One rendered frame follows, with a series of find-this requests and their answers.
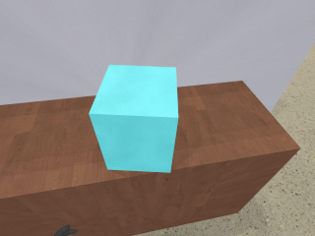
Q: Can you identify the left robot hand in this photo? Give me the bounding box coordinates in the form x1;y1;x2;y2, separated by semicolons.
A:
54;224;77;236

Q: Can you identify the carton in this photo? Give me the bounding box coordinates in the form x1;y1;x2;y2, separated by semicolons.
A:
89;65;179;173

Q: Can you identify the pedestal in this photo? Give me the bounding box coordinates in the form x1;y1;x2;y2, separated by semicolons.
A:
0;81;301;236

